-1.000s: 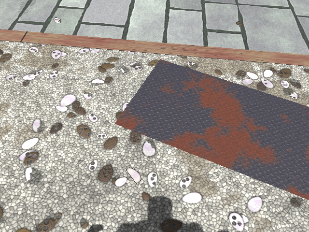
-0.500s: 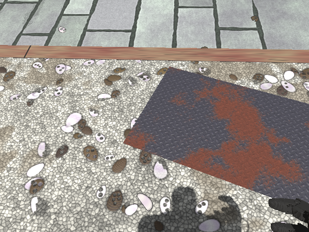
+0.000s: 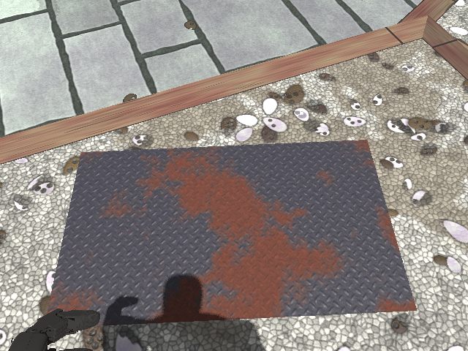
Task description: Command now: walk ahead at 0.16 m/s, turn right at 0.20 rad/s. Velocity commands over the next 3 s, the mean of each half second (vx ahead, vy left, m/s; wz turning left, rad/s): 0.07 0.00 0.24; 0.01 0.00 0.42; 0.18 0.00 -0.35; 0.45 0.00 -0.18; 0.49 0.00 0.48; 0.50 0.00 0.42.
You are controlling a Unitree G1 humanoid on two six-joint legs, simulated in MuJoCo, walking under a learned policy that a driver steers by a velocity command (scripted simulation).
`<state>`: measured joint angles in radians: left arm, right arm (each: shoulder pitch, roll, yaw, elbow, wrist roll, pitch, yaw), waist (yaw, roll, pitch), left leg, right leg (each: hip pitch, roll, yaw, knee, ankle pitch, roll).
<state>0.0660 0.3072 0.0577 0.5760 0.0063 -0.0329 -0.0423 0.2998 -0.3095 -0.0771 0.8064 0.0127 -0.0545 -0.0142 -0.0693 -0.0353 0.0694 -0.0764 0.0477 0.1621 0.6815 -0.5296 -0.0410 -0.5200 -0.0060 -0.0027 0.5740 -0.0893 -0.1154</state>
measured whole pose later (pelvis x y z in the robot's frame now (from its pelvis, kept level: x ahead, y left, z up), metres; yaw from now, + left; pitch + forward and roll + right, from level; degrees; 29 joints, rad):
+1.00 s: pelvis +0.10 +0.01 +0.02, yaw +25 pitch +1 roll -1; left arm 0.13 0.27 0.06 0.79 0.02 -0.01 -0.01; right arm 0.13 -0.29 -0.04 0.70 -0.02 0.03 -0.03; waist -0.01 0.04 0.03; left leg -0.25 -0.05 -0.17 0.55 -0.32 -0.01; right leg -0.25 0.04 0.03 0.49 -0.24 -0.01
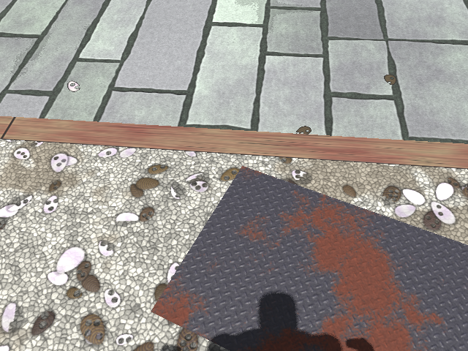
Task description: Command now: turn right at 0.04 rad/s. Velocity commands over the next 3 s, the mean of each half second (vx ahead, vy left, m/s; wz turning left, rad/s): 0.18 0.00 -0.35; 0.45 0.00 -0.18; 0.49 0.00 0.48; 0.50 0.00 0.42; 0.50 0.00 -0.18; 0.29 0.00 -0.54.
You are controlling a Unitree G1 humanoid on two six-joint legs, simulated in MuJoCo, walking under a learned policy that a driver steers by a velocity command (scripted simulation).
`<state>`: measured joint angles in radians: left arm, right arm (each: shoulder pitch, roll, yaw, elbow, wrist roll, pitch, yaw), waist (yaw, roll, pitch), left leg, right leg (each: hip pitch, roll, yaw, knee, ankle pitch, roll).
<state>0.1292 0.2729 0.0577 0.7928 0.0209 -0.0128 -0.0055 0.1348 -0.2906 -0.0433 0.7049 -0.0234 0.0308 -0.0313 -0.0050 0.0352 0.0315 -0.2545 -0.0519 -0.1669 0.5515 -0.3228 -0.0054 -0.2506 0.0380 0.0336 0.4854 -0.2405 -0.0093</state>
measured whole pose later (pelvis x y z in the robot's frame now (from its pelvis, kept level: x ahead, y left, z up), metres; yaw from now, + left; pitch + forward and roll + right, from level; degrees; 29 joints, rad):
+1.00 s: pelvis +0.28 -0.19 +0.01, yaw -19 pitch +1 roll -1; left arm 0.31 0.26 0.04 0.79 0.01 -0.10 -0.02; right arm 0.22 -0.30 -0.06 0.73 0.02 -0.06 0.01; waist 0.04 0.05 0.01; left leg -0.74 0.11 -0.08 0.82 0.08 -0.01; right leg 0.00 0.09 -0.10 0.22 -0.24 -0.09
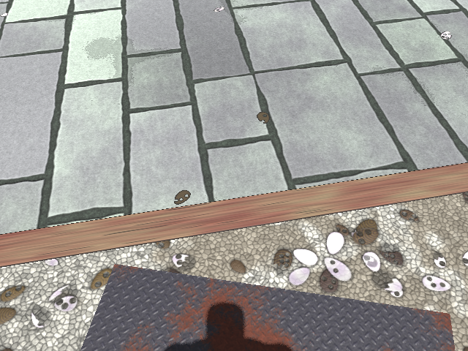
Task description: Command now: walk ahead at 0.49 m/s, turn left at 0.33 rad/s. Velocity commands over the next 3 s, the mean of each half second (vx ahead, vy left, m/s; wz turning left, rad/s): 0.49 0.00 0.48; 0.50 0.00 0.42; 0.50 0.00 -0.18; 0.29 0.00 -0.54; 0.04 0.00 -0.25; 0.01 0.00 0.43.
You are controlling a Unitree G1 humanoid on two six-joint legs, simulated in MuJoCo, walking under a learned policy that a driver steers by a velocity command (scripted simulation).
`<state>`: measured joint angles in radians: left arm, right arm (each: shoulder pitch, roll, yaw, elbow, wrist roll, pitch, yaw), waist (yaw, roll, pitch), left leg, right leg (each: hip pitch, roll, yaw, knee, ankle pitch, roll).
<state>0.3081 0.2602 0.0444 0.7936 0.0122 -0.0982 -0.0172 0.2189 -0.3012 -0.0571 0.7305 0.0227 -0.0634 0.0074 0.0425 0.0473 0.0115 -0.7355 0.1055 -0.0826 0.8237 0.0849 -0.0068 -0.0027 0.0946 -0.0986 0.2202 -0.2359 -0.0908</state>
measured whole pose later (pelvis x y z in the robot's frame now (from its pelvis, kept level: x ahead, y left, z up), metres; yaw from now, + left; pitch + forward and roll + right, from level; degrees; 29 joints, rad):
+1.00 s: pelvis +0.58 +0.07 +0.00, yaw +29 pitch +2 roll -1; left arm 0.40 0.27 0.05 0.83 -0.01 -0.08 -0.01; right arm 0.14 -0.27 -0.04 0.63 0.01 -0.04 0.02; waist 0.09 0.04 0.01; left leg -0.64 0.08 -0.05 0.76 -0.10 0.00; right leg -0.08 0.03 -0.06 0.29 -0.25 -0.03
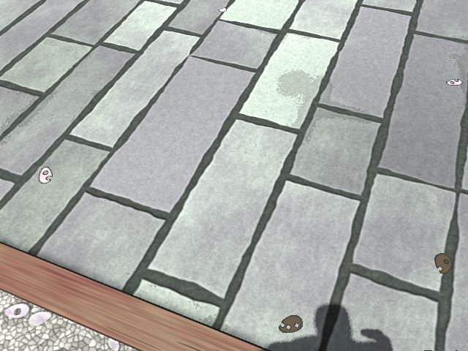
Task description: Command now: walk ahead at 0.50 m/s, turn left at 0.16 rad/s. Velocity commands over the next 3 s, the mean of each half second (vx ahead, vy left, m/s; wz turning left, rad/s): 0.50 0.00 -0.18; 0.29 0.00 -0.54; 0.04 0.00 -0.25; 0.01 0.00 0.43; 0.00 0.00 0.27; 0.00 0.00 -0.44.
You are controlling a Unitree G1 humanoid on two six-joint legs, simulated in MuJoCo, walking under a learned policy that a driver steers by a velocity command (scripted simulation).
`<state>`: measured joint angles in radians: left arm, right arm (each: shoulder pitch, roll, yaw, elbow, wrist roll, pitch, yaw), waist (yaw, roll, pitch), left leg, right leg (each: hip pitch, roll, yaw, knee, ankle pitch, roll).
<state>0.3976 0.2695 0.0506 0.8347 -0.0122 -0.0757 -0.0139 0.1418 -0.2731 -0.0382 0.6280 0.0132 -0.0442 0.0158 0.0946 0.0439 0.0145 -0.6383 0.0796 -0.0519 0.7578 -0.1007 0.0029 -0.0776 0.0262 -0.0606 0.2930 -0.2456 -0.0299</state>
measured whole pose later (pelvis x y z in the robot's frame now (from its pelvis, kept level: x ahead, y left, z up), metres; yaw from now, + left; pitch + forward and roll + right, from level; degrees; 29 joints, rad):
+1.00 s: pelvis +0.47 -0.04 -0.03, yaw -27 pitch +3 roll -1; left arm 0.34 0.29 0.07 0.72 -0.03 0.00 0.07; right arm -0.03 -0.29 -0.05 0.63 -0.03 -0.08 0.04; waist 0.07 0.05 0.04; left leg -0.62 -0.01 -0.13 0.59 0.26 -0.01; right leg -0.29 0.12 0.13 0.68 -0.44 -0.05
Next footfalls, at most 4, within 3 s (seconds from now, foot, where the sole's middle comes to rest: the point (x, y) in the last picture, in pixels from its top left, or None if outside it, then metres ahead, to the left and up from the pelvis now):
0.16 left None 0.25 0.14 -0.78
0.66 right None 0.41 -0.12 -0.78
1.12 left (285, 296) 0.71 -0.05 -0.91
1.80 right None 0.42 -0.20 -0.78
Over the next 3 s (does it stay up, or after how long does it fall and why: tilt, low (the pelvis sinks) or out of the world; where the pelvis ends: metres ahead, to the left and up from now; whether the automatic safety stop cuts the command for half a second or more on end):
stays up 0.60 -0.18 -0.14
